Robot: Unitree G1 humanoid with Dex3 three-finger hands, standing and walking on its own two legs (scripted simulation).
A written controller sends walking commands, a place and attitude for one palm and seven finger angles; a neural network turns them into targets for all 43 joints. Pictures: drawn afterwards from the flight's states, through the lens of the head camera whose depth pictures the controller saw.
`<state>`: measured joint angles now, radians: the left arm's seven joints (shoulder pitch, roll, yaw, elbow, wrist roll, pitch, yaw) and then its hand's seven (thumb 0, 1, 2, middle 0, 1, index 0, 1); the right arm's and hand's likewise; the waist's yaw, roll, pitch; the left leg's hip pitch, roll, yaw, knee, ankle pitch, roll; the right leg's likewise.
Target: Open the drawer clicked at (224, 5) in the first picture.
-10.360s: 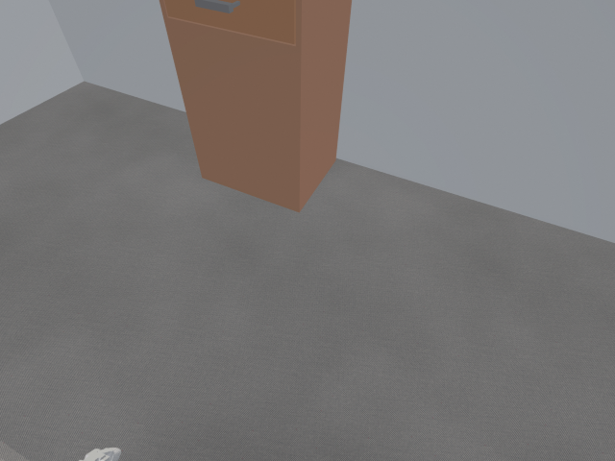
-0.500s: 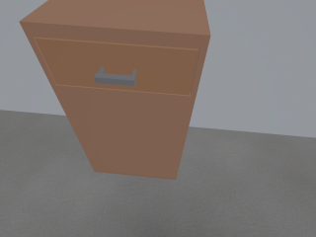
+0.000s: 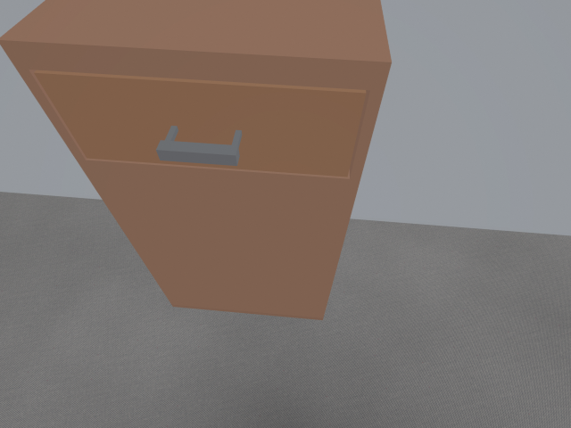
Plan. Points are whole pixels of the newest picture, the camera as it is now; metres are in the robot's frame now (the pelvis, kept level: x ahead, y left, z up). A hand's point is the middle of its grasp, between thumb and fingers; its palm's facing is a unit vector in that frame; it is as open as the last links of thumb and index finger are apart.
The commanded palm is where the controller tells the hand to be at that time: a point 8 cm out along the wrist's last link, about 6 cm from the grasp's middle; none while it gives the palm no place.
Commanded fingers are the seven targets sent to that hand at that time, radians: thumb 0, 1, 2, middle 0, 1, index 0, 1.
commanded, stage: come to a stop and stand still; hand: left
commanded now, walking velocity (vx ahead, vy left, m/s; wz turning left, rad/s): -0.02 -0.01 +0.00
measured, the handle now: (202, 143) +0.51 +0.18 +0.08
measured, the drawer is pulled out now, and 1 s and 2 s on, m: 0.00 0.00 0.00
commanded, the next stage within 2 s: look again from close up in 0.62 s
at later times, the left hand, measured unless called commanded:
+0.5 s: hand out of the picture -0.01 +0.13 -0.16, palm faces +0.06 -0.98 -0.21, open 7.3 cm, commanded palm none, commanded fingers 0.00 0.90 0.90 -0.20 -0.30 -0.20 -0.30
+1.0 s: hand out of the picture -0.06 +0.14 -0.18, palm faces +0.05 -0.99 -0.16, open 7.4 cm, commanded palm none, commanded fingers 0.00 0.90 0.90 -0.20 -0.30 -0.20 -0.30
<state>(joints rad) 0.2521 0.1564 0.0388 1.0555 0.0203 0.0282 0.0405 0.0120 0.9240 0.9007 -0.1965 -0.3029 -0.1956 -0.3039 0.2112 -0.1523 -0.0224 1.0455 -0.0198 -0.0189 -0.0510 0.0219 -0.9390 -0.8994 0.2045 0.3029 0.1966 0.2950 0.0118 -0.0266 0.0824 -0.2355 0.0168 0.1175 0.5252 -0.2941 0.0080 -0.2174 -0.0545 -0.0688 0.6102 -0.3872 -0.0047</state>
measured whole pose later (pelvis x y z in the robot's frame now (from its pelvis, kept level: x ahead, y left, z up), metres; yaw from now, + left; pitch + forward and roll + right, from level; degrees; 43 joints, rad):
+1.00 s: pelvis -0.05 -0.01 +0.00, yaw +1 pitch -3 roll -1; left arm 0.33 0.11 -0.01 1.09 0.02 -0.01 0.04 0.01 0.91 0.90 -0.20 -0.30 -0.20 -0.30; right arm 0.32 -0.14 0.01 1.06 -0.02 0.00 -0.02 0.02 -0.93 -0.90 0.20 0.30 0.19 0.29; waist -0.01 0.01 0.02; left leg -0.24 0.01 0.05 0.55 -0.26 0.03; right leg -0.19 0.00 -0.11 0.51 -0.28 -0.04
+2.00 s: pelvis -0.02 +0.00 +0.00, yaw +1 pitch -1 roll +0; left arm 0.32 0.12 0.01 1.07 0.02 0.00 0.06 0.03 0.93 0.90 -0.20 -0.30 -0.20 -0.30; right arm 0.27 -0.14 0.00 1.08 -0.01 -0.01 -0.05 0.02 -0.93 -0.90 0.20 0.30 0.20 0.29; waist 0.01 -0.03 0.04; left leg -0.23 -0.02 0.07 0.53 -0.30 0.04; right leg -0.19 -0.01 -0.07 0.55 -0.34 -0.02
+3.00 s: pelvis -0.09 +0.03 +0.01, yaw +1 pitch -2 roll -1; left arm 0.42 0.12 0.00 1.09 0.03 0.01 0.05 0.01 0.91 0.90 -0.20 -0.30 -0.19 -0.30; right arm 0.32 -0.13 0.00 1.10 -0.01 0.02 -0.01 0.00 -0.90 -0.90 0.20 0.30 0.20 0.29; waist 0.00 -0.01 0.02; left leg -0.27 -0.04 0.08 0.45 -0.16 0.08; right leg -0.22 -0.03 -0.06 0.45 -0.19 0.02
